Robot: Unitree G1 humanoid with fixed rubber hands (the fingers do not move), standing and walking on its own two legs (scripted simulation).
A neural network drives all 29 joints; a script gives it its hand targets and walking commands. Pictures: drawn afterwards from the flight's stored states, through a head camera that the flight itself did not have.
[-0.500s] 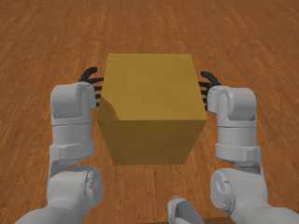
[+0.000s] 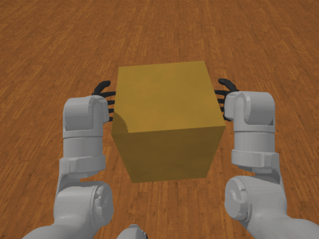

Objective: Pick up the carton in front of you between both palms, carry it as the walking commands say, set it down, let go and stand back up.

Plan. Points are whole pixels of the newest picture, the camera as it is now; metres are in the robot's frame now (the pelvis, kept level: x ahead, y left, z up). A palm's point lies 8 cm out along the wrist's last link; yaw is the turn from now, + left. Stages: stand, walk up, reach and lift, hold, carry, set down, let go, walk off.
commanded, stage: carry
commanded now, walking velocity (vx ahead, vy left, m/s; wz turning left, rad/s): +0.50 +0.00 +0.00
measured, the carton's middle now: (165, 126) +0.39 +0.01 +0.07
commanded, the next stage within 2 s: hold in 1.82 s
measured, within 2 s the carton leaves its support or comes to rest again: neither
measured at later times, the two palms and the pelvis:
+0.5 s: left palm (123, 75) +0.58 +0.15 +0.09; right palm (217, 79) +0.57 -0.15 +0.08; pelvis +0.28 +0.01 +0.00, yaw -1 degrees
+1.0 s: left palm (118, 73) +0.61 +0.17 +0.07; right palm (207, 74) +0.61 -0.13 +0.07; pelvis +0.34 +0.02 -0.01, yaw +0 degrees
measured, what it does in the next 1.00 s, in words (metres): walks ahead: left foot, then right foot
